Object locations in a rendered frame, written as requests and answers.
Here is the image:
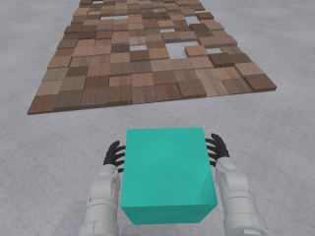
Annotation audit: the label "robot left hand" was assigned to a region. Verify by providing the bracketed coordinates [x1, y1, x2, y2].
[103, 141, 126, 173]

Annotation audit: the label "left robot forearm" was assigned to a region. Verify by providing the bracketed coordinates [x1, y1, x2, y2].
[78, 164, 121, 236]

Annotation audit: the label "robot right hand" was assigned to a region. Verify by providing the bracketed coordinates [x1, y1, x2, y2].
[205, 133, 229, 167]

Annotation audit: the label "carton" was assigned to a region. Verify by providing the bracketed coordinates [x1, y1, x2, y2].
[120, 127, 219, 225]

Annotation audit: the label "right robot forearm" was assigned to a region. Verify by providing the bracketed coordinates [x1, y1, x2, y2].
[215, 156, 271, 236]

